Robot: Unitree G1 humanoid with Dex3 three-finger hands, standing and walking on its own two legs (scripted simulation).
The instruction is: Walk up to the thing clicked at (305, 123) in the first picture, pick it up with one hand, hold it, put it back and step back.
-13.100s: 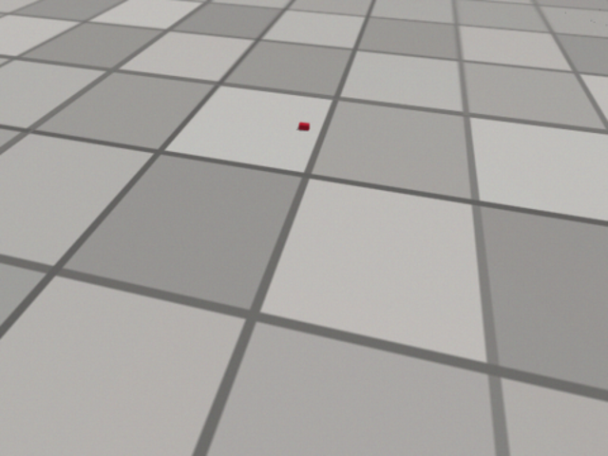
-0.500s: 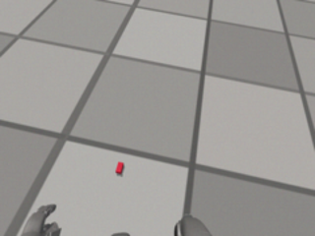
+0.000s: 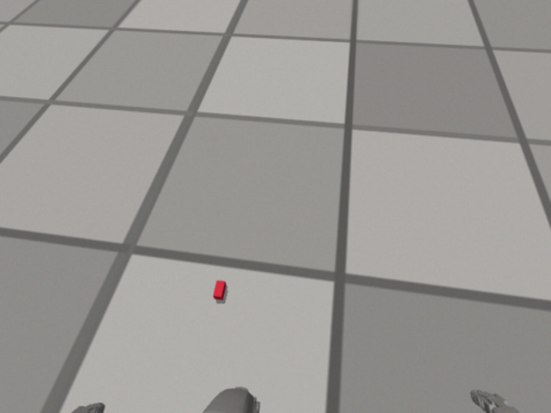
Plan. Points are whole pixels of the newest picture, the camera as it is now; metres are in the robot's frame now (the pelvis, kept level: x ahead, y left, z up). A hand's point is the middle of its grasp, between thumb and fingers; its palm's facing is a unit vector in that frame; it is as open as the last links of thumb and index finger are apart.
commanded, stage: walk up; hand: left
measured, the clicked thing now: (219, 290) +0.58 +0.27 -0.74
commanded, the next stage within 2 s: stand in 1.82 s
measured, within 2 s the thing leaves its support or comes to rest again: neither
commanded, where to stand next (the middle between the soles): +0.22 +0.00 m, yaw +4 degrees
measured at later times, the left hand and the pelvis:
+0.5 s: hand out of the picture -0.07 +0.25 -0.15, palm faces +0.07 -0.94 -0.34, open 7.4 cm; pelvis -0.14 -0.02 +0.01, yaw +3 degrees
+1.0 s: hand out of the picture -0.14 +0.24 -0.14, palm faces +0.09 -0.90 -0.42, open 7.4 cm; pelvis -0.18 -0.04 +0.00, yaw +4 degrees
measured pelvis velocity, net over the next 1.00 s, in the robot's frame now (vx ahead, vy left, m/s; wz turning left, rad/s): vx -0.18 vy -0.04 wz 0.07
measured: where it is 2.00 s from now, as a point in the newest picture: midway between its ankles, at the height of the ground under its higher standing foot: outside the picture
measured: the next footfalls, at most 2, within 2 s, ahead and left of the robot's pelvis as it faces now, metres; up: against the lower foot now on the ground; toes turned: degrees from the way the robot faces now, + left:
left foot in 0.26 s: -0.05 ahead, +0.12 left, +0.00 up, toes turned +3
right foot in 0.60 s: -0.17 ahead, -0.17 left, +0.00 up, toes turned +2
